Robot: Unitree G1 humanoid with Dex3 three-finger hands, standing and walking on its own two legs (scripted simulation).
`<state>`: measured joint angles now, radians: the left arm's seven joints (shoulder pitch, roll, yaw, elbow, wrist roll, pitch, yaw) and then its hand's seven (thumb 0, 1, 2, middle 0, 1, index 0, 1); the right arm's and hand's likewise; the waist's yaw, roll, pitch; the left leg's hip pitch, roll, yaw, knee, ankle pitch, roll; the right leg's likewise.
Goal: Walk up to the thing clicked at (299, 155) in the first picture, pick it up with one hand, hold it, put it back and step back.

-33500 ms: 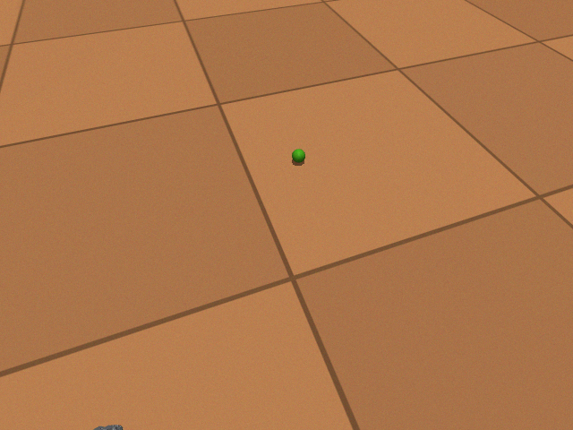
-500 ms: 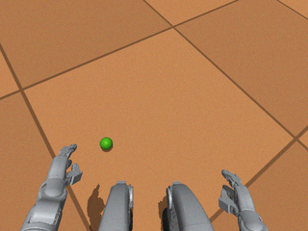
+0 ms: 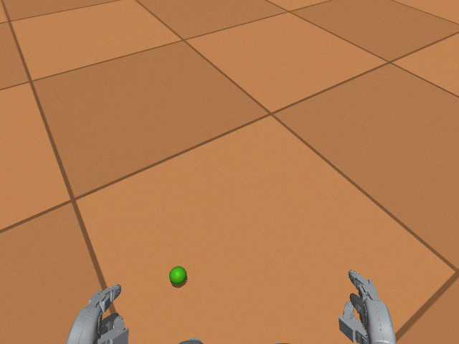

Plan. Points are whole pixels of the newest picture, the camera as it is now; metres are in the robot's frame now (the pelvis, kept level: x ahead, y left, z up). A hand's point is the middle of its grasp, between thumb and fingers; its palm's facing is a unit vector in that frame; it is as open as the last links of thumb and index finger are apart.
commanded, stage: home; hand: left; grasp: from above
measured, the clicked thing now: (177, 275) +0.48 +0.21 -0.68
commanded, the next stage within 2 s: stand in 1.94 s
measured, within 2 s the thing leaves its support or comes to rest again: neither
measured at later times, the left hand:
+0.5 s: hand (127, 334) +0.16 +0.18 -0.05, palm faces +0.05 -0.98 -0.21, open 7.4 cm
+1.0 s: hand (127, 338) +0.15 +0.18 -0.05, palm faces +0.05 -0.98 -0.20, open 7.4 cm
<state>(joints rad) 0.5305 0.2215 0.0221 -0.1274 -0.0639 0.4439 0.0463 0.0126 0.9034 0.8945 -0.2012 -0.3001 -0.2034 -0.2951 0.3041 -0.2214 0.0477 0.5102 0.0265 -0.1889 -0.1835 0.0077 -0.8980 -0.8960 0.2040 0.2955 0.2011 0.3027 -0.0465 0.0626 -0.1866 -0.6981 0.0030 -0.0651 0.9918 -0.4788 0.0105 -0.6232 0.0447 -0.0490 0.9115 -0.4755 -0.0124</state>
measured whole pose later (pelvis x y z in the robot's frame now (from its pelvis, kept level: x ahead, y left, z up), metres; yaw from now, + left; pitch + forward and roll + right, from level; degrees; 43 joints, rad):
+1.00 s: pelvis -0.01 +0.00 +0.00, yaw +0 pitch +10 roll -3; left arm 0.50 0.23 0.02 -0.11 -0.06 0.44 0.02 0.01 0.90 0.89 -0.20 -0.30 -0.20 -0.29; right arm 0.29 -0.22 0.05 0.53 0.02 -0.23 -0.18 0.01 -0.90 -0.90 0.21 0.30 0.20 0.30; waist -0.03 0.05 -0.16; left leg -0.69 0.00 -0.06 1.00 -0.48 0.01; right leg -0.62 0.04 -0.05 0.93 -0.48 -0.01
